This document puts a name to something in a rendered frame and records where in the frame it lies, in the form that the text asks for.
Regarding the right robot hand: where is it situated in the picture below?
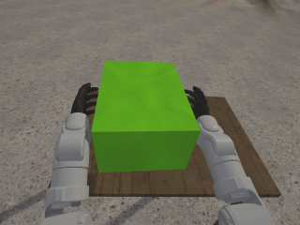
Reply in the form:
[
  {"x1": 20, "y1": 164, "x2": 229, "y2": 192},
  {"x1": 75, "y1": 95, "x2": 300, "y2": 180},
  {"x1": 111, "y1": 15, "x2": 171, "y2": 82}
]
[{"x1": 185, "y1": 86, "x2": 210, "y2": 120}]

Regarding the left robot hand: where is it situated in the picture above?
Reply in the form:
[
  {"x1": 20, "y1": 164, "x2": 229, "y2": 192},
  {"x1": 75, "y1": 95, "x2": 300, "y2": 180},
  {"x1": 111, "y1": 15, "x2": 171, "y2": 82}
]
[{"x1": 70, "y1": 82, "x2": 98, "y2": 115}]

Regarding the left robot upper arm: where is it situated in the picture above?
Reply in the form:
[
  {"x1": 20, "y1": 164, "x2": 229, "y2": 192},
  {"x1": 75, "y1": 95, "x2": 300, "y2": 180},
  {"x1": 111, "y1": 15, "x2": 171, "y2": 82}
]
[{"x1": 41, "y1": 211, "x2": 93, "y2": 225}]

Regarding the left robot forearm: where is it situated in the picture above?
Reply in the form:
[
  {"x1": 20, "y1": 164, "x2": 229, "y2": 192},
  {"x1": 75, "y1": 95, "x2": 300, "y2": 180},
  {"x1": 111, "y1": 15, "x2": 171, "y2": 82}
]
[{"x1": 38, "y1": 112, "x2": 92, "y2": 225}]

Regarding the right robot forearm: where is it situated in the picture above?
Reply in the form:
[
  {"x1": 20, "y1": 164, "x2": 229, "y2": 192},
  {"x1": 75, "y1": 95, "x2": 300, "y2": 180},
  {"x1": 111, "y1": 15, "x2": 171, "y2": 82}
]
[{"x1": 196, "y1": 115, "x2": 276, "y2": 225}]

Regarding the carton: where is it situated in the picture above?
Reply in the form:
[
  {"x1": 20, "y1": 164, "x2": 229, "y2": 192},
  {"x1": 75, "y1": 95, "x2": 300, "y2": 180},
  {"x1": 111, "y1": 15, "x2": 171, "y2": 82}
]
[{"x1": 91, "y1": 60, "x2": 201, "y2": 173}]

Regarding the right robot upper arm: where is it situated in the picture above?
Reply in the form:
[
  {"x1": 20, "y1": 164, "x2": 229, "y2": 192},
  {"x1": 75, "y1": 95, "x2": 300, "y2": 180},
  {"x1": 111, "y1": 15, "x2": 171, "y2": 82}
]
[{"x1": 217, "y1": 202, "x2": 274, "y2": 225}]

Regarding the table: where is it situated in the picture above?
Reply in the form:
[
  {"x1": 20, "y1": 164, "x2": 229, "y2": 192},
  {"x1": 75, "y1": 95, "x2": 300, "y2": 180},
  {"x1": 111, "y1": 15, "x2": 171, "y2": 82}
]
[{"x1": 48, "y1": 91, "x2": 281, "y2": 225}]

